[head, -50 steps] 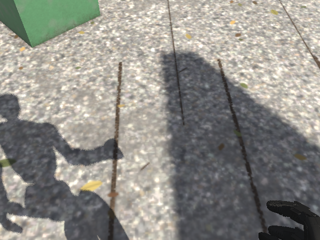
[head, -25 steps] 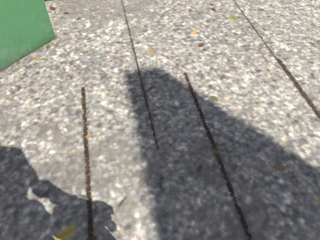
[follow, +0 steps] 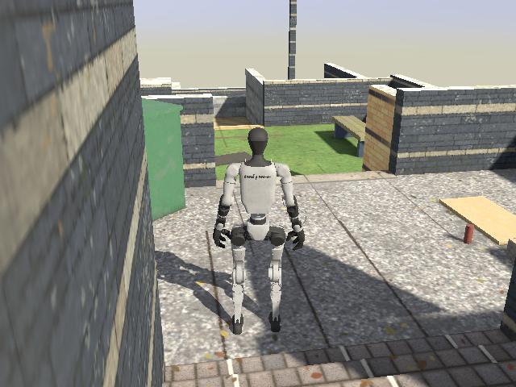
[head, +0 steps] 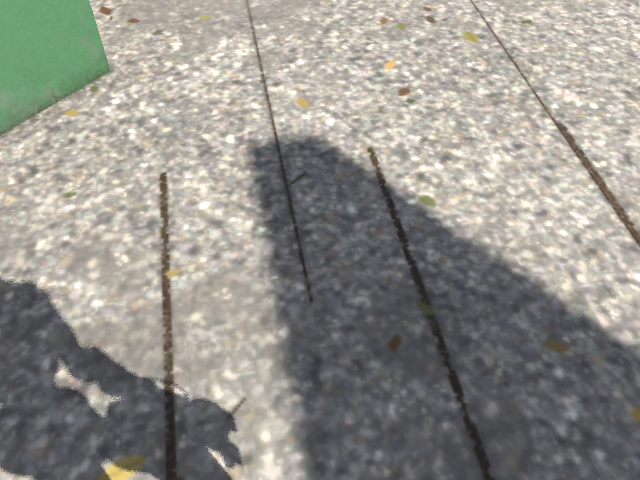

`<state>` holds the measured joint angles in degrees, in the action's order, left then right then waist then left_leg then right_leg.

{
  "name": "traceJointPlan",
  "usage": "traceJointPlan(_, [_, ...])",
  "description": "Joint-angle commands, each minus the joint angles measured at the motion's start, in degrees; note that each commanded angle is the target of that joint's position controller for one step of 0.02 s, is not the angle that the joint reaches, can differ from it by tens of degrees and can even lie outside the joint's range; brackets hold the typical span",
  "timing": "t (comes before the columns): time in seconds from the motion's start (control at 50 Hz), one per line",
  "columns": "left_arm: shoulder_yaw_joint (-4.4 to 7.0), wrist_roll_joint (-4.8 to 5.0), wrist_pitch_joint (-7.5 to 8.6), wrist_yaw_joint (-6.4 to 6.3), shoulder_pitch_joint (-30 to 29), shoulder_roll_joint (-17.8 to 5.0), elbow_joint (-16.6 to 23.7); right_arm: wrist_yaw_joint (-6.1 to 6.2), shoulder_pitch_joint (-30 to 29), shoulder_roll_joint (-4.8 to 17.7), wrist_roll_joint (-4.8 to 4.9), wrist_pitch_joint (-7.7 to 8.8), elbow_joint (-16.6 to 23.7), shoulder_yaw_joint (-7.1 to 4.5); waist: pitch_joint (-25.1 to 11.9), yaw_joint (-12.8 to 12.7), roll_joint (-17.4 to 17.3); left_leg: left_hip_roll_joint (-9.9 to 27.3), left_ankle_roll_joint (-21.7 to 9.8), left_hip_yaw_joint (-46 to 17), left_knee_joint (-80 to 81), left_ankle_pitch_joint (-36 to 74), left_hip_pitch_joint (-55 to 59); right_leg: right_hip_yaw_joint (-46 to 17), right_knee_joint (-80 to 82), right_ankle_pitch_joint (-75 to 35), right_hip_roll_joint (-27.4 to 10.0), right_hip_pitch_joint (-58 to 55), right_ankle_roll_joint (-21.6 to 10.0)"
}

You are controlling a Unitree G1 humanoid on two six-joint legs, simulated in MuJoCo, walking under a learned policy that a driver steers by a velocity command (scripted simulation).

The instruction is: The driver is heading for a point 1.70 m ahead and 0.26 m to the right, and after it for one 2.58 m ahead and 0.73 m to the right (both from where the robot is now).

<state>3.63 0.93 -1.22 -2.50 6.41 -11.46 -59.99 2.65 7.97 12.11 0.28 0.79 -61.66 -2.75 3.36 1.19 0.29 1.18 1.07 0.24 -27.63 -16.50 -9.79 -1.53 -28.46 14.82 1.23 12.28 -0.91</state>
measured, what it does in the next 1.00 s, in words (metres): stands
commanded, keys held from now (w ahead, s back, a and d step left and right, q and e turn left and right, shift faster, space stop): no key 1.00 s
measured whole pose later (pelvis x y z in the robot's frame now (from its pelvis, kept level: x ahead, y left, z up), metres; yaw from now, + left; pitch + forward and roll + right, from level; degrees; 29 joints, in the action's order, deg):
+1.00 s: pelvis -0.01 +0.00 +0.00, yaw +0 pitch -1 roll +0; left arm 2.3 0.6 -1.2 -2.7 11.2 -11.0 -61.5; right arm 2.9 14.5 10.5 0.0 1.2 -62.7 -1.6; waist 2.3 0.9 0.4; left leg 1.2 1.1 0.2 -27.8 -16.0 -11.0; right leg -1.2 -28.5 14.2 1.1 13.4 -0.9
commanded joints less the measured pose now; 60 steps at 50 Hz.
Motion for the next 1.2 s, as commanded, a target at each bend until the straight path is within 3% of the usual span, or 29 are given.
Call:
traceJointPlan(0.02, [0.80,-0.07,0.35,-0.17,-0.01,-5.85,1.69,0.16,1.21,5.87,-0.06,0.37,1.37,-0.82,-3.72,0.01,0.18,0.85,-1.40,-0.21,3.68,9.73,-0.99,-1.94,3.73,-15.18,-2.88,-2.74,-2.87])
traceJointPlan(0.46, [0.03,-0.37,0.31,-0.20,2.43,-5.80,0.28,0.31,4.96,4.96,-0.31,0.50,0.03,-0.11,-1.78,-0.19,-0.12,0.67,-1.35,-0.25,5.01,4.17,-3.17,-1.60,5.08,-7.80,-2.40,-0.78,-2.37])
traceJointPlan(1.2, [-0.54,-0.27,0.31,-0.49,7.31,-4.77,0.27,0.35,10.79,3.54,-0.22,0.83,0.53,0.37,-1.30,-0.35,-0.30,0.42,-1.26,-0.19,4.52,5.71,-3.81,-1.19,4.47,-9.40,-2.14,-0.31,-2.34])
Keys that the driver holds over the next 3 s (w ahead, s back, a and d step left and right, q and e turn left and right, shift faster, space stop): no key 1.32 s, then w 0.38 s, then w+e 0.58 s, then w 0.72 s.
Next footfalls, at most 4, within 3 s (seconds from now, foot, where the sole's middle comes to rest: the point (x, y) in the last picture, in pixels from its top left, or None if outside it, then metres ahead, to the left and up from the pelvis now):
2.06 right None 0.44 -0.08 -0.77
2.54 left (307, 367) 0.75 0.05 -0.77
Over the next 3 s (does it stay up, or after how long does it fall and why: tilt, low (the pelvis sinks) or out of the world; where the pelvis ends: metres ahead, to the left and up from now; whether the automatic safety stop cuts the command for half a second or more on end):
stays up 0.78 -0.09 0.00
